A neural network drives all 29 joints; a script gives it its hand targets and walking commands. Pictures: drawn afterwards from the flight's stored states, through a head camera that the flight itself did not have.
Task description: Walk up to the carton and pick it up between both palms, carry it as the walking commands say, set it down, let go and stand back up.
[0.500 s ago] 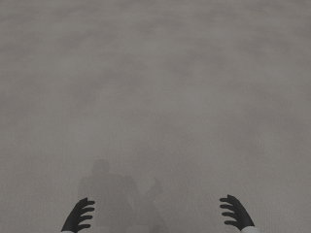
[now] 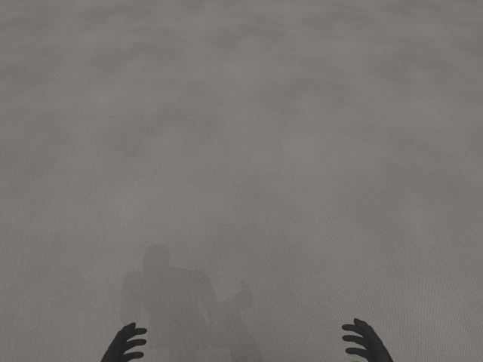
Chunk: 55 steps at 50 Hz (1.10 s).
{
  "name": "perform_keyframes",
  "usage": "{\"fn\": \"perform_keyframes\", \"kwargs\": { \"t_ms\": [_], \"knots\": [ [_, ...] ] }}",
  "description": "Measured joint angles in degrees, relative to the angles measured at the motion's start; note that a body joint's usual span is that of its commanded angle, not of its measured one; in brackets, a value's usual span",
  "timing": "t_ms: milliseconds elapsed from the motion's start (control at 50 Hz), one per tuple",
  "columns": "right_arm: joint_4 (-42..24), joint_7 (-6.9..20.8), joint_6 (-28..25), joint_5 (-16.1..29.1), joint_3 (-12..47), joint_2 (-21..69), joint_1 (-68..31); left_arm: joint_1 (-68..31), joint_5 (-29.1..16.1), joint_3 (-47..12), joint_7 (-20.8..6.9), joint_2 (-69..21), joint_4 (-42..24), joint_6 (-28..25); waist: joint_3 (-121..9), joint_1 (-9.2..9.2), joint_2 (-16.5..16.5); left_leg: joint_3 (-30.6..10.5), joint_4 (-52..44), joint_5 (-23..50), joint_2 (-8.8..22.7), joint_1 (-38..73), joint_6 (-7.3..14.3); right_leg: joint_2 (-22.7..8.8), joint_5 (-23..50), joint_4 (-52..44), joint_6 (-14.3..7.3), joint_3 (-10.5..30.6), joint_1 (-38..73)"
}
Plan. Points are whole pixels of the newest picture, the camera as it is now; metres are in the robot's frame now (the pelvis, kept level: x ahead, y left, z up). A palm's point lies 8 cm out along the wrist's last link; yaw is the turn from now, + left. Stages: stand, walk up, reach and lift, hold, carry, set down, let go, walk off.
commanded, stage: stand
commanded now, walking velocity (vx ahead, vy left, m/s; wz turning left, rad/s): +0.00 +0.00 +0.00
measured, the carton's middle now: out of the picture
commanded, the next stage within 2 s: walk up in 1.74 s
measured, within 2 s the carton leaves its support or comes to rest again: neither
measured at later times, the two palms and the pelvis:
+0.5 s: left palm out of the picture +0.12 +0.23 -0.10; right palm out of the picture +0.12 -0.23 -0.10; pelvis +0.00 +0.00 +0.00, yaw +0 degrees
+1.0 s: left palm out of the picture +0.10 +0.23 -0.10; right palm out of the picture +0.10 -0.23 -0.10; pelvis +0.00 +0.00 +0.01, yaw +0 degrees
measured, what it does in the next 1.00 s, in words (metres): stands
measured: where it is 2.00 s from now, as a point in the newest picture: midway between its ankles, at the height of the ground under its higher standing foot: outside the picture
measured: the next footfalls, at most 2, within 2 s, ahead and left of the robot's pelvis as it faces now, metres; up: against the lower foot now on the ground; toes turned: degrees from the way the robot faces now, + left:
none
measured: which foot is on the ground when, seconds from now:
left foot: down 0.00-1.00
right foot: down 0.00-1.00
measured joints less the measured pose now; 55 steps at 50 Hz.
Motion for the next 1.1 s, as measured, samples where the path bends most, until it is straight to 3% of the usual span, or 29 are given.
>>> {"fn": "perform_keyframes", "kwargs": {
  "t_ms": [1100],
  "knots": [
    [6.03, -0.71, -0.25, 0.28, -1.48, 0.48, 1.33, 1.63, -0.21, 1.52, 0.75, -0.48, 5.86, -0.26, 0.63, 0.07, -0.04, -0.06, -3.98, 2.02, 0.0, 2.58, -0.03, 0.07, 2.01, -3.84, -0.01, 0.34, 2.45]
  ]
}}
